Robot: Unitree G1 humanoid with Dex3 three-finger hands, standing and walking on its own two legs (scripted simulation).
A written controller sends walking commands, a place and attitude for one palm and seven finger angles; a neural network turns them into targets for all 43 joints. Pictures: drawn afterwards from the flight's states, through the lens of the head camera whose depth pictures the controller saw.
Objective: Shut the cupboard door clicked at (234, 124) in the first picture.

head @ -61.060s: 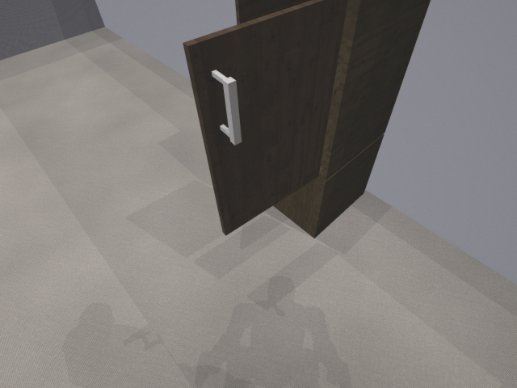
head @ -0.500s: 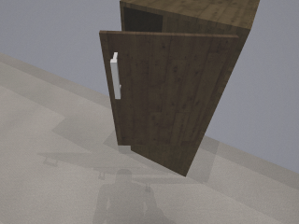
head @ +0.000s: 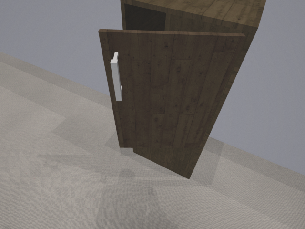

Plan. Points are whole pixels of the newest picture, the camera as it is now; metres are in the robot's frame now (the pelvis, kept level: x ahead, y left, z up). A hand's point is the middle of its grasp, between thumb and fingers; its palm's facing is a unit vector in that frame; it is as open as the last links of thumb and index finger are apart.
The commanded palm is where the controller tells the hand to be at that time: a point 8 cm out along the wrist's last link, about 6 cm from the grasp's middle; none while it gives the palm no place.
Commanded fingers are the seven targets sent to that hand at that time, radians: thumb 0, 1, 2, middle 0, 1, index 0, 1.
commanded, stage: look again from close up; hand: left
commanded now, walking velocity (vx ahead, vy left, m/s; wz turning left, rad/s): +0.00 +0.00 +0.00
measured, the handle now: (117, 77) +0.52 +0.15 +0.12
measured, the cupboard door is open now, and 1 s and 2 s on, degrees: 28 28 28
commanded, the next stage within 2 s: raise the hand and make a fist in 0.38 s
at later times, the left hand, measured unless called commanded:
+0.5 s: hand out of the picture +0.01 +0.15 -0.17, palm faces +0.02 -0.98 -0.18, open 7.4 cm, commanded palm +0.12 +0.20 -0.07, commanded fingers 0.00 0.90 0.90 -0.22 -0.32 -0.22 -0.32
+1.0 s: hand (91, 216) +0.16 +0.16 -0.03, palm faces +0.26 -0.96 -0.08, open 5.8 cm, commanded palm +0.16 +0.20 +0.00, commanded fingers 0.00 0.90 0.90 -0.68 -0.82 -0.68 -0.82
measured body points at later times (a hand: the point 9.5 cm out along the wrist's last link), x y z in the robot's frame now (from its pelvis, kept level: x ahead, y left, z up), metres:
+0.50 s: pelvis +0.03 -0.01 +0.00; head +0.04 +0.00 +0.45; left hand +0.01 +0.20 -0.16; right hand +0.03 -0.24 -0.15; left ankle +0.08 +0.08 -0.74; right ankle +0.02 -0.15 -0.74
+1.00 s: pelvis +0.03 -0.06 -0.08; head +0.07 -0.04 +0.37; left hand +0.14 +0.21 -0.02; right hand +0.29 -0.27 -0.11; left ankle +0.08 +0.08 -0.74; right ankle +0.02 -0.15 -0.74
